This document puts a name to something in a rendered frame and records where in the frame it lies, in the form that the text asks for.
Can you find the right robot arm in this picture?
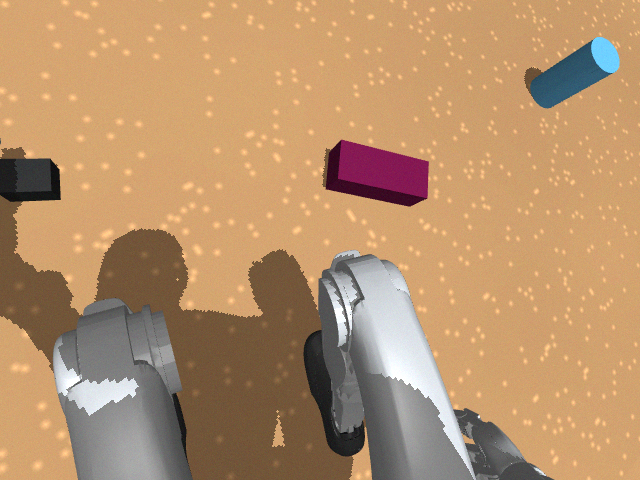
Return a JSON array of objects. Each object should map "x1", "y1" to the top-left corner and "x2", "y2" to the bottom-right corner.
[{"x1": 499, "y1": 462, "x2": 554, "y2": 480}]

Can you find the right robot hand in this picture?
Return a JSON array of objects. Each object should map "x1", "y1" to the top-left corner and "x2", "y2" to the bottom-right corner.
[{"x1": 454, "y1": 408, "x2": 527, "y2": 480}]

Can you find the left robot foot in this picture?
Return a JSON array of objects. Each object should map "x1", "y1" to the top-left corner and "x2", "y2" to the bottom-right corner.
[{"x1": 172, "y1": 393, "x2": 191, "y2": 472}]

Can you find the right robot foot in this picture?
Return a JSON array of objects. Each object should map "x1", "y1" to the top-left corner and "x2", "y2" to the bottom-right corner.
[{"x1": 304, "y1": 330, "x2": 365, "y2": 457}]

